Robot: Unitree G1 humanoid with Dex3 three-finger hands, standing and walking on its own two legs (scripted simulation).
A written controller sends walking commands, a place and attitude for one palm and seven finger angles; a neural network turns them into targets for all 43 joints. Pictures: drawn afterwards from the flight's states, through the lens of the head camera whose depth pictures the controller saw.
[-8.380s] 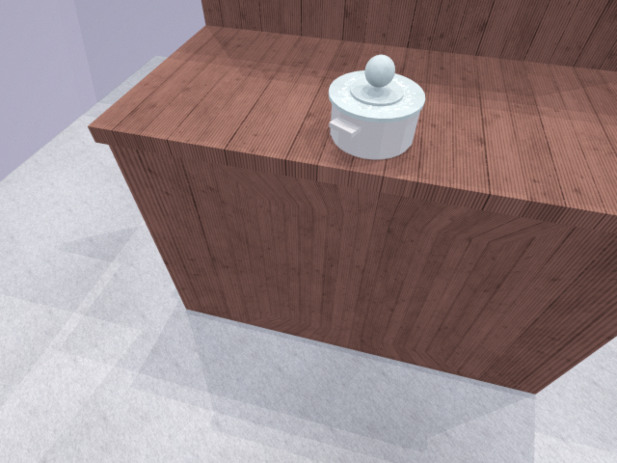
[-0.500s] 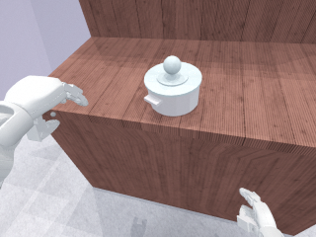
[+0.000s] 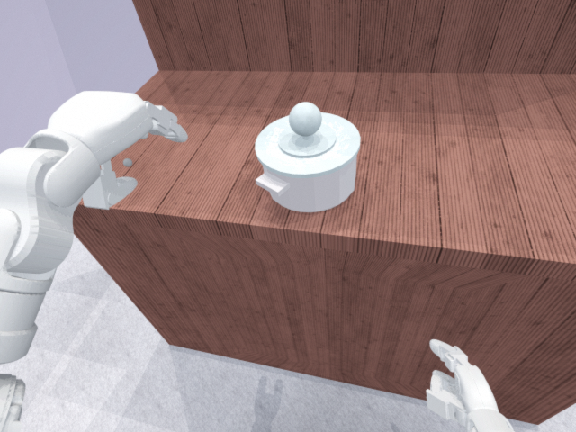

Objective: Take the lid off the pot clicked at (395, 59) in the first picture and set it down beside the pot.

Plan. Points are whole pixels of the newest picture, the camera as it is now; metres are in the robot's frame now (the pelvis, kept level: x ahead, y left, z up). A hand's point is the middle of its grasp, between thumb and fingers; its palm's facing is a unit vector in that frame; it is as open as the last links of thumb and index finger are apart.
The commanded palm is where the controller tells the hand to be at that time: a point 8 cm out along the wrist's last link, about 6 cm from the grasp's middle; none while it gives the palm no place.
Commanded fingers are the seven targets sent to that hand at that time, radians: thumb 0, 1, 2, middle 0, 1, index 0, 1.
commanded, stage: move the open hand above the knob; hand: left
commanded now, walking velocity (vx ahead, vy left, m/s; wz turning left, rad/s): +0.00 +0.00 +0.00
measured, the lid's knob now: (305, 119) +0.54 +0.04 +0.17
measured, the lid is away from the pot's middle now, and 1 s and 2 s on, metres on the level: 0.00 0.00 0.00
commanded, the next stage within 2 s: none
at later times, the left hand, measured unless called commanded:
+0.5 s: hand (199, 130) +0.39 +0.14 +0.25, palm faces -0.04 +0.00 -1.00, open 10.1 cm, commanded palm +0.36 +0.15 +0.32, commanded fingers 0.00 -0.41 1.68 -0.86 -0.08 -0.86 -0.08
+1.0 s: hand (257, 99) +0.46 +0.08 +0.25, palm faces -0.11 -0.01 -0.99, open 10.1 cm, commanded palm +0.44 +0.09 +0.32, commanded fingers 0.00 -0.41 1.68 -0.86 -0.08 -0.86 -0.08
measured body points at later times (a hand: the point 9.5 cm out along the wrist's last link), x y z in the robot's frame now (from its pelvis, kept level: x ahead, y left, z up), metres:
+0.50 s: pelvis +0.02 -0.01 +0.00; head +0.02 -0.06 +0.45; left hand +0.39 +0.14 +0.31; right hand +0.23 -0.23 -0.09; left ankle +0.04 +0.11 -0.74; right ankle +0.05 -0.13 -0.74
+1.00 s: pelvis +0.03 -0.01 +0.00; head +0.03 -0.06 +0.45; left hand +0.46 +0.08 +0.31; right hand +0.19 -0.25 -0.11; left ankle +0.04 +0.11 -0.74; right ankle +0.05 -0.13 -0.74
